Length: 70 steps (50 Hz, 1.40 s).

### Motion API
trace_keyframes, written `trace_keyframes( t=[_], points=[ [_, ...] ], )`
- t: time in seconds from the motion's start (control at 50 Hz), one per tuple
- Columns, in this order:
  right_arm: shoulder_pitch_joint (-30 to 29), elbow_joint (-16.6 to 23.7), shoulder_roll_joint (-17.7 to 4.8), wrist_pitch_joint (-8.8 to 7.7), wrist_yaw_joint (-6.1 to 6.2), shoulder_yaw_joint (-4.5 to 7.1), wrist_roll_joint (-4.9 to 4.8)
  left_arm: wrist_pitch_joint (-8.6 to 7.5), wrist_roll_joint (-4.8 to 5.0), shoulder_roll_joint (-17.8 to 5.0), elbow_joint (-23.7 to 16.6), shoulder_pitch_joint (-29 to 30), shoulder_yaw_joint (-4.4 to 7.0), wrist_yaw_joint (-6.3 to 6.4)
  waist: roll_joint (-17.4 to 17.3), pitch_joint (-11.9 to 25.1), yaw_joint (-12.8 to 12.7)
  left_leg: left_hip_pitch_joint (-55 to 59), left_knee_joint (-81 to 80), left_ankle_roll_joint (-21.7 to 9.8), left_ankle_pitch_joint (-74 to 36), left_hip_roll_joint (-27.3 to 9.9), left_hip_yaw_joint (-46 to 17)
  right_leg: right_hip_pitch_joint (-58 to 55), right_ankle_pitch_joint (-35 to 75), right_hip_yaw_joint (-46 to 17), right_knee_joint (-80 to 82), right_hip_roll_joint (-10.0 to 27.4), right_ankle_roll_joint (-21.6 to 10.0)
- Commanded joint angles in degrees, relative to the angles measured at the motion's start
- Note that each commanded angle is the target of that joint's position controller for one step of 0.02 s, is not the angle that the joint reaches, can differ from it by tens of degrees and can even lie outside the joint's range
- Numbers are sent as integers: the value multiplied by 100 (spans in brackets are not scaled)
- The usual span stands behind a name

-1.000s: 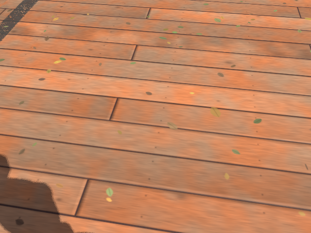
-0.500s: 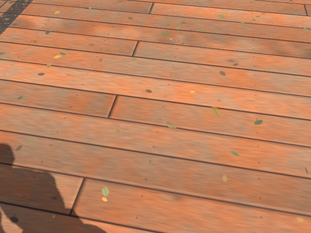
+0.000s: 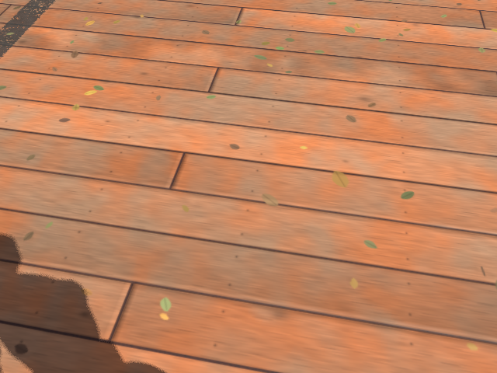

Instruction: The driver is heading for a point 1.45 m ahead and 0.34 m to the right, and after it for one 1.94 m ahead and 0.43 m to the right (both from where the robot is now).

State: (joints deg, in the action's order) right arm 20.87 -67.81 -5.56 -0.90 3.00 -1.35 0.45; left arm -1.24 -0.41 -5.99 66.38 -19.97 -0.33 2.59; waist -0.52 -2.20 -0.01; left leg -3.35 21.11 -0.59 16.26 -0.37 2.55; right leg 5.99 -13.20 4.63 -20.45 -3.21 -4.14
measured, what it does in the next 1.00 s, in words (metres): walks ahead: left foot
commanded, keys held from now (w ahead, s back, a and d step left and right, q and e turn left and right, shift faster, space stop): no key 0.36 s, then w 0.62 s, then w+e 0.02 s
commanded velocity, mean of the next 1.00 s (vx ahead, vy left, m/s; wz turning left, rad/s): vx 0.21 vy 0.00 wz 0.00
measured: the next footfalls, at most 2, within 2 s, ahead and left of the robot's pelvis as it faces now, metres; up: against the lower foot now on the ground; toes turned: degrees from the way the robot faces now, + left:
left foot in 0.78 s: +0.13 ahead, +0.14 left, +0.00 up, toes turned +6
right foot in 1.28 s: +0.47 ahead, -0.01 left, +0.00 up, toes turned -11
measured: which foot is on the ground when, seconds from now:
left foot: down 0.00-0.46, up 0.48-0.76, down 0.78-1.00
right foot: down 0.00-0.78, up 0.80-1.00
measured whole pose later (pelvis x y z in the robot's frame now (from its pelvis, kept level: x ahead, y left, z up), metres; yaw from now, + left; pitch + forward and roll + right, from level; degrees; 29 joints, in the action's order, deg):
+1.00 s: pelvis +0.15 +0.07 +0.00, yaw +0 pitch +1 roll +0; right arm 28.4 -62.8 -7.0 -5.4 0.3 1.9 0.9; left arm -3.5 -1.8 -11.0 57.4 -12.6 3.0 -2.1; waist 1.9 -0.1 0.8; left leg -2.0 14.6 -4.2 13.5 2.6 6.0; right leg 32.0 -10.5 2.7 -59.4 3.7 -4.2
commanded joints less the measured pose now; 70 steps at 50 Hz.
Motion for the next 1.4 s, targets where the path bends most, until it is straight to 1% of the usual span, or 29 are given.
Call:
trace_keyframes(
  t=[0.02,0.36,0.42,0.44,0.48,0.5,0.54,0.6,0.7,0.76,0.78,0.8,0.82,0.84,0.86,0.88,0.92,1.0,1.08,1.14,1.2,1.24,1.26,1.28,1.3,1.32,1.34,1.36,1.4],
  points=[
    [587,-30,-314,-9,4,35,0,-15,1,-354,7,-548,38,4,-6,-452,-11,-483,-323,-190,-952,-606,-512,100,1175,-809,352,888,-7],
    [704,-31,-266,-11,-13,30,-4,-41,6,-318,-1,-655,3,-10,-1,-465,-19,-582,-291,-170,-804,-595,-507,230,946,-852,392,878,-11],
    [742,7,-315,3,-25,74,45,5,11,-505,-23,-718,83,-14,187,-453,-55,-797,11,-247,431,-287,-276,290,-866,-1013,539,777,-169],
    [705,72,-314,9,-45,94,70,40,9,-636,-21,-817,150,-21,341,-542,-96,-1101,359,-299,1020,-120,-127,328,-1839,-1229,610,856,-332],
    [432,278,-233,0,-120,101,163,86,-12,-816,37,-1265,266,-54,612,-917,-309,-2061,1265,-356,1475,81,229,281,-3416,-2153,1126,1511,-767],
    [255,403,-176,-28,-159,95,204,88,-28,-856,66,-1439,309,-71,706,-1038,-390,-2260,1767,-376,1324,18,308,393,-3718,-2685,1407,1911,-1017],
    [-134,666,-309,-110,-239,155,194,21,-121,-871,26,-1433,346,-97,510,-1088,-402,-2784,2813,-401,1356,-222,22,433,-3252,-3117,1704,2276,-1287],
    [-190,834,-387,-245,-346,240,130,-129,-78,-892,-161,-990,353,-112,204,-707,-97,-2831,2844,-363,879,-382,-120,216,-2133,-2438,1634,2051,-1048],
    [-305,1028,-350,-244,-395,310,64,-243,-35,-989,-250,-837,362,-117,610,-601,20,-1614,1493,-280,349,-102,335,835,-1504,-1408,1257,1561,-827],
    [562,751,-432,-282,-359,398,56,-256,-25,-964,-325,-682,367,-162,355,-531,397,50,631,-277,106,167,555,1814,-1790,-1060,318,1228,-699],
    [1204,582,-676,-342,-312,487,97,-305,-67,-735,-430,-498,296,-191,-193,-403,689,802,113,-348,561,-333,-180,2320,-1408,-644,-786,880,-523],
    [1920,506,-1329,-377,-259,643,130,-357,-6,-247,-729,-320,158,-265,-1672,-147,876,1382,-1224,-789,2446,-1831,-2676,3303,-1437,222,-2875,154,-187],
    [1977,381,-1380,-287,-255,668,110,-338,-177,-690,-851,-222,275,-316,-1405,-410,691,868,-1660,-1217,3411,-2327,-3936,3787,-1715,-119,-4148,201,-269],
    [1231,612,-1159,-279,-277,596,101,-332,-236,-770,-928,-11,302,-380,-682,-805,309,261,-1628,-1196,3175,-2214,-3534,3871,-1157,-410,-4575,566,-305],
    [768,766,-1036,-325,-319,554,72,-354,-184,-686,-923,53,291,-429,-323,-820,126,-75,-1655,-1087,2375,-1953,-2905,3670,-632,-520,-4506,707,-270],
    [546,848,-952,-382,-322,522,54,-366,-129,-606,-881,13,293,-454,-209,-733,-26,-197,-1693,-968,1517,-1689,-2332,3405,-281,-530,-4316,805,-200],
    [650,779,-728,-483,-277,441,44,-300,-152,-629,-833,2,331,-481,-183,-528,-107,-66,-1639,-835,136,-1337,-1510,3202,127,-375,-4142,811,-63],
    [1222,563,-705,-549,-242,381,51,-172,-123,-556,-1048,676,347,-488,-321,-486,-25,368,-1440,-831,-1870,-1163,-718,3668,560,-126,-3838,753,70],
    [1274,555,-671,-593,-208,330,88,-163,-68,-439,-1456,1718,269,-495,-432,-666,125,252,-1419,-728,-2904,-1037,5,3475,1032,49,-2603,544,42],
    [1331,508,-769,-630,-158,338,82,-169,-59,-458,-1643,2113,234,-505,-509,-714,176,370,-1369,-669,-3506,-1130,362,2933,1189,317,-1734,385,-164],
    [1191,508,-989,-647,-87,387,72,-207,-90,-665,-1617,1774,316,-455,-575,-362,-76,891,-505,-574,-5743,-1255,677,2213,853,565,-1455,32,-519],
    [1002,567,-1206,-572,-42,459,105,-252,-102,-881,-1295,651,452,-404,-673,300,-549,1030,1130,-566,-6574,-1322,803,1188,452,612,-1333,-277,-785],
    [893,625,-1292,-534,-64,493,72,-274,-151,-1018,-1070,-42,542,-389,-611,629,-880,658,2308,-530,-5932,-1233,872,287,579,479,-857,-296,-929],
    [803,806,-1209,-526,-119,485,42,-264,-239,-1417,-981,-660,691,-351,-226,1059,-1138,-483,4061,-471,-4047,-1016,894,-857,-113,-780,-683,631,-1232],
    [1155,1078,-696,-552,-238,446,-89,-177,-177,-1873,-1060,-579,820,-360,1326,1607,-637,-2816,6467,-171,1138,420,534,-2362,-33,-4277,39,2299,-2263],
    [552,1320,-1033,-609,-269,484,-32,-126,-63,-1859,-1113,-270,807,-379,471,1499,-603,-3585,6703,-292,819,164,-496,-2183,-343,-4571,533,2231,-2244],
    [-34,1541,-1096,-679,-292,484,-29,-135,-41,-1590,-1170,110,729,-349,178,763,-498,-3850,6346,-326,324,-144,-547,-1501,-180,-3832,659,2144,-2000],
    [-120,1561,-1086,-716,-283,494,-15,-166,-47,-1270,-1158,292,649,-343,-345,281,-247,-3587,5749,-312,37,-369,-516,-698,527,-3286,804,1949,-1729],
    [-127,1615,-930,-525,-282,495,169,-262,-18,-1033,-1173,422,548,-273,-375,94,112,-2910,5051,-155,40,-548,-560,220,1474,-2499,859,1428,-1433]
  ],
)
